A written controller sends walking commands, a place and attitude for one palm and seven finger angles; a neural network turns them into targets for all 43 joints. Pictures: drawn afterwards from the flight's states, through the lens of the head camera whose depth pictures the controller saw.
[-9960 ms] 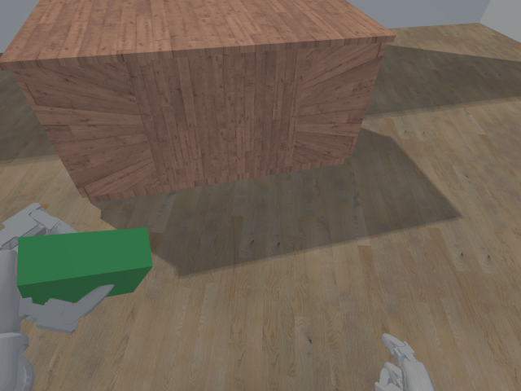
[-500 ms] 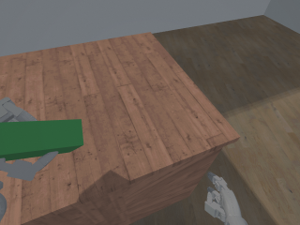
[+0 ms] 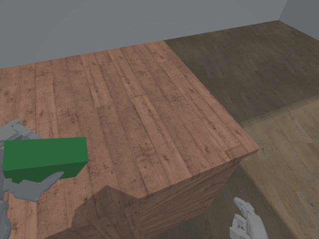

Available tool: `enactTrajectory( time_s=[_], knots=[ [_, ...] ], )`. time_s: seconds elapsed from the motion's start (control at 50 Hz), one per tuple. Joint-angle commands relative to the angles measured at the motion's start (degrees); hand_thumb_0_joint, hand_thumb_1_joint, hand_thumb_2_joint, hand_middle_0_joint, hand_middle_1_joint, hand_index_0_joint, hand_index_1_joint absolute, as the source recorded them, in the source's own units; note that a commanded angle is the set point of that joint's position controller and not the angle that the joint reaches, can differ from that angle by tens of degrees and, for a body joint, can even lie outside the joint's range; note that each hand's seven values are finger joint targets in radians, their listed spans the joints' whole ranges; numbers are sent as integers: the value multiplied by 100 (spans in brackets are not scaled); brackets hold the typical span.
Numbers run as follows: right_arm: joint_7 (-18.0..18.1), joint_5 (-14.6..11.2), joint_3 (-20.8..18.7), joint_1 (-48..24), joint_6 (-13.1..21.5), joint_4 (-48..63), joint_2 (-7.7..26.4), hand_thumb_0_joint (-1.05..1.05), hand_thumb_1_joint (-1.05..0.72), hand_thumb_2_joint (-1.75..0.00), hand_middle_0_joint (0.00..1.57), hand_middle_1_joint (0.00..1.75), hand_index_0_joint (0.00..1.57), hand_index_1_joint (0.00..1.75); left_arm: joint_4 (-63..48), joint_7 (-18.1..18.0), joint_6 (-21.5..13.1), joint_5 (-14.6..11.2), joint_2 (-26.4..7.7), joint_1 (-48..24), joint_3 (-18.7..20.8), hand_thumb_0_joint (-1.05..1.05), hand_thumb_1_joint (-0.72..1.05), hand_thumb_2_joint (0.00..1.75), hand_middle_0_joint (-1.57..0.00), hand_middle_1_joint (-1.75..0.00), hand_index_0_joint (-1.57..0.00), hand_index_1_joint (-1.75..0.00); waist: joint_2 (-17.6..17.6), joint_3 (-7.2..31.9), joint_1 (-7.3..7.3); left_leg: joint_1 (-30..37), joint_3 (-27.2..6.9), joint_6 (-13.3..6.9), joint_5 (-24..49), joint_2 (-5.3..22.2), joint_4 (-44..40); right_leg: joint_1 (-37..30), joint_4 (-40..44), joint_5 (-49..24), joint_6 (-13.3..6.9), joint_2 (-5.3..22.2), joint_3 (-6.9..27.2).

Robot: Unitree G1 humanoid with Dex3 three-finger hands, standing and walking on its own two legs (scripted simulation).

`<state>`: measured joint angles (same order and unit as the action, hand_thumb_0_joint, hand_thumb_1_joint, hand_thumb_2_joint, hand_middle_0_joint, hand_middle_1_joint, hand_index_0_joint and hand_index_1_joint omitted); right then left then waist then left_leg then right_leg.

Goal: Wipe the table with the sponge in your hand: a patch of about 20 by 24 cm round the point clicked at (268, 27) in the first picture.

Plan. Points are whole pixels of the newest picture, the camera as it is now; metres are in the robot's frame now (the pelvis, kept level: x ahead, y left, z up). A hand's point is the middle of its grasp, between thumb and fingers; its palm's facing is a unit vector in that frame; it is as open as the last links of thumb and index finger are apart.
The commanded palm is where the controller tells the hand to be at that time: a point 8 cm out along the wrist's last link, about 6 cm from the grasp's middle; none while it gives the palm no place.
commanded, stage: come to a stop and stand still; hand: left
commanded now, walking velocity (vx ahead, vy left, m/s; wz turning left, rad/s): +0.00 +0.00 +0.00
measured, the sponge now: (58, 161) +0.23 +0.22 +0.14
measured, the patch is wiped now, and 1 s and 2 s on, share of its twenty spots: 0.00 0.00 0.00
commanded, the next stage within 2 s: look again from close up in 0.06 s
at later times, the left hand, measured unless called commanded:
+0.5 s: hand (18, 160) +0.22 +0.29 +0.14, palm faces +0.35 -0.83 -0.42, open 8.9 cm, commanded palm +0.16 +0.31 +0.17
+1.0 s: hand (41, 168) +0.20 +0.23 +0.16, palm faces +0.31 -0.82 -0.47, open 8.9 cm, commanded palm +0.14 +0.27 +0.17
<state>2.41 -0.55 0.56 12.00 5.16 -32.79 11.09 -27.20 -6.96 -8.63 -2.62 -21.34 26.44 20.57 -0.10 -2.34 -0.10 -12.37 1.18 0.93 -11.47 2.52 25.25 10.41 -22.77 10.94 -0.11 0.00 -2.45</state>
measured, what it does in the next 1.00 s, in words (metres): stands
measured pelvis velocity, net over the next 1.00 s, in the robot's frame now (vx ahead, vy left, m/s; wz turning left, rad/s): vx -0.02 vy -0.01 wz -0.01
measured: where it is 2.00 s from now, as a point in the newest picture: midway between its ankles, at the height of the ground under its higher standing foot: outside the picture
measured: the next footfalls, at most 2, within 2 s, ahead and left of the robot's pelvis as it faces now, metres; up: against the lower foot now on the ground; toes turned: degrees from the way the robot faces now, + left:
left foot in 1.20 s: -0.04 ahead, +0.09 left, +0.00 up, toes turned +4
right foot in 1.44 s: -0.05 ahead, -0.21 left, +0.00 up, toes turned +2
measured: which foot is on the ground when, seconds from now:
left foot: down 0.00-1.00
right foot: down 0.00-1.00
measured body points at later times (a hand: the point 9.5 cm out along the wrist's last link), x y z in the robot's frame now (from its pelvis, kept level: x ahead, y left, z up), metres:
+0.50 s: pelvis +0.00 +0.03 +0.00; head +0.04 +0.06 +0.44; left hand +0.20 +0.33 +0.16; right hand +0.17 -0.19 -0.08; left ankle +0.02 +0.13 -0.74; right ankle +0.02 -0.12 -0.74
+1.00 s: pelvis -0.02 -0.01 -0.01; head +0.06 +0.01 +0.43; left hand +0.18 +0.27 +0.19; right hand +0.19 -0.21 -0.09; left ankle +0.02 +0.13 -0.74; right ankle +0.02 -0.12 -0.74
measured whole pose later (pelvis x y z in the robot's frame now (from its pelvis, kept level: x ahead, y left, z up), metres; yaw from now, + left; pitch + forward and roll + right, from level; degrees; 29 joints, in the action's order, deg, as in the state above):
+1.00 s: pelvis -0.02 -0.01 -0.01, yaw -1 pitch +0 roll -2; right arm -0.8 0.2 0.1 7.8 8.5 -28.9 9.9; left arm -35.3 -3.5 -14.4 -3.1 -24.2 24.8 24.2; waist 0.5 -10.6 -3.4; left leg -20.6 0.2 1.7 -14.1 5.2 34.9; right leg 17.5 -29.9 12.3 -1.6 -2.2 -3.7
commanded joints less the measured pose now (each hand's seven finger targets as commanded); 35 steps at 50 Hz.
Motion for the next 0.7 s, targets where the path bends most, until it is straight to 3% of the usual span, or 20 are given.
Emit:
enactTrajectory(
  time_s=[0.0, 0.06, 0.08, 0.1, 0.12, 0.14, 0.16, 0.18, 0.22, 0.24, 0.3, 0.32, 0.34, 0.42, 0.44, 0.5, 0.54, 0.62, 0.64, 0.68],
  knots=[
    [71, -43, -273, -543, 311, 904, 694, 0, -90, -90, 20, 30, 20, 30, -1151, -84, -344, -37, -803, -430, 609, 0, 10, 130, -120, -160, -120, -160, -147, 587, -56, -218, -241, -136, -50, 162, -565, -457, 417, -338, -54, 287, 373],
    [81, -36, -263, -599, 357, 893, 697, 0, -90, -90, 20, 30, 20, 30, -1302, -98, -354, -17, -805, -605, 525, 0, 10, 130, -120, -160, -120, -160, -367, 673, -67, -127, -245, -148, -16, 144, -597, -474, 375, -369, -46, 251, 339],
    [93, 293, -339, 131, 600, 694, 881, 0, -90, -90, 20, 30, 20, 30, -2291, -33, -972, 818, -5426, -6055, 3795, 0, 10, 130, -120, -160, -120, -160, 802, -29, -321, -666, 10, -282, 647, 254, 515, 450, 933, -1077, 162, 638, 783],
    [48, 96, -131, -218, 594, 281, 240, 0, -90, -90, 20, 30, 20, 30, 911, 197, -731, 303, -1813, -2795, 1422, 0, 10, 130, -120, -160, -120, -160, 829, 1082, -135, 78, 18, -230, 626, -352, 276, -42, 422, -1393, -348, 808, 777],
    [22, -83, -376, -561, 568, 840, 602, 0, -90, -90, 20, 30, 20, 30, 17, 71, -631, -3, -1232, -1786, 1025, 0, 10, 130, -120, -160, -120, -160, -351, 1035, -296, 578, 45, -122, 731, -136, 26, 17, 191, -1320, -350, 668, 833],
    [26, -40, -403, -181, 669, 776, 726, 0, -90, -90, 20, 30, 20, 30, 191, 106, -661, 55, -847, -1803, 515, 0, 10, 130, -120, -160, -120, -160, -520, 1054, -221, 466, 125, -94, 635, -26, 95, -40, 206, -1036, -330, 636, 936],
    [-23, -41, -383, -274, 735, 770, 763, 0, -90, -90, 20, 30, 20, 30, -294, 158, -761, -17, -863, -1655, 370, 0, 10, 130, -120, -160, -120, -160, -843, 1078, -239, 429, -24, -133, 637, 26, -70, -144, 167, -815, -242, 648, 861],
    [-89, -50, -375, -318, 750, 763, 758, 0, -90, -90, 20, 30, 20, 30, -469, 135, -787, -50, -815, -1193, 326, 0, 10, 130, -120, -160, -120, -160, -860, 1042, -280, 368, -35, -155, 499, 59, -154, -215, 220, -516, -180, 621, 809],
    [-163, -99, -314, -621, 803, 788, 691, 0, -90, -90, 20, 30, 20, 30, -740, 113, -781, -60, -484, -664, 5, 0, 10, 130, -120, -160, -120, -160, -566, 903, -271, 302, -152, -193, 88, 104, -356, -90, 213, 19, -145, 477, 679],
    [-163, -58, -311, -539, 786, 835, 754, 0, -90, -90, 20, 30, 20, 30, -927, 109, -802, -18, -608, -697, 47, 0, 10, 130, -120, -160, -120, -160, -251, 749, -264, -55, -256, -206, -222, 126, -482, -166, 252, 278, -104, 417, 525],
    [-91, -44, -312, -564, 758, 890, 767, 0, -90, -90, 20, 30, 20, 30, -800, 40, -835, 0, -1135, -537, 664, 0, 10, 130, -120, -160, -120, -160, 523, 360, -265, -329, -324, -182, -697, 82, -554, 66, 532, 781, -52, 370, 505],
    [-50, -62, -296, -708, 717, 843, 787, 0, -90, -90, 20, 30, 20, 30, -891, -27, -840, -2, -1461, -597, 1049, 0, 10, 130, -120, -160, -120, -160, 318, 392, -252, -215, -325, -157, -756, 86, -649, 194, 492, 919, -42, 304, 460],
    [-1, -27, -292, -622, 687, 883, 764, 0, -90, -90, 20, 30, 20, 30, -774, -11, -877, -20, -1299, -595, 995, 0, 10, 130, -120, -160, -120, -160, 312, 367, -219, -383, -416, -212, -865, 126, -721, 78, 452, 863, -32, 317, 362],
    [69, -44, -271, -672, 750, 894, 721, 0, -90, -90, 20, 30, 20, 30, -1229, -29, -988, -32, -1419, -1041, 1171, 0, 10, 130, -120, -160, -120, -160, -640, 623, -185, -205, -440, -226, -433, 211, -790, -265, 70, 59, -39, 284, 317],
    [72, -11, -275, -542, 760, 877, 729, 0, -90, -90, 20, 30, 20, 30, -1203, -8, -1010, -43, -1188, -1035, 982, 0, 10, 130, -120, -160, -120, -160, -680, 685, -186, -261, -476, -247, -255, 242, -767, -425, 22, -151, -39, 297, 207],
    [7, -10, -305, -455, 890, 850, 738, 0, -90, -90, 20, 30, 20, 30, -1526, 8, -1020, -2, -983, -1018, 667, 0, 10, 130, -120, -160, -120, -160, -683, 1017, -191, 183, -379, -219, 682, 228, -437, -560, -32, -835, -59, 370, 232],
    [-31, 7, -290, -439, 920, 774, 755, 0, -90, -90, 20, 30, 20, 30, -1478, 13, -972, 29, -735, -914, 405, 0, 10, 130, -120, -160, -120, -160, -808, 985, -170, 318, -392, -165, 995, 272, -490, -407, -62, -872, -29, 284, 151],
    [-114, -26, -330, -509, 842, 771, 738, 0, -90, -90, 20, 30, 20, 30, -1276, -21, -816, 72, -860, -753, 589, 0, 10, 130, -120, -160, -120, -160, -480, 987, -177, 457, -446, -7, 2319, 517, -331, -311, -326, -1112, 45, 213, 69],
    [-130, 4, -345, -399, 764, 790, 757, 0, -90, -90, 20, 30, 20, 30, -1172, 30, -810, 47, -722, -711, 473, 0, 10, 130, -120, -160, -120, -160, -478, 889, -176, 342, -472, -48, 2408, 624, -340, -272, -346, -1019, 58, 225, 33],
    [-150, -13, -401, -416, 696, 884, 743, 0, -90, -90, 20, 30, 20, 30, -1381, 39, -830, 35, -930, -826, 683, 0, 10, 130, -120, -160, -120, -160, -654, 886, -173, 343, -504, -45, 2758, 792, -284, -245, -523, -843, 48, 258, 36]
  ],
)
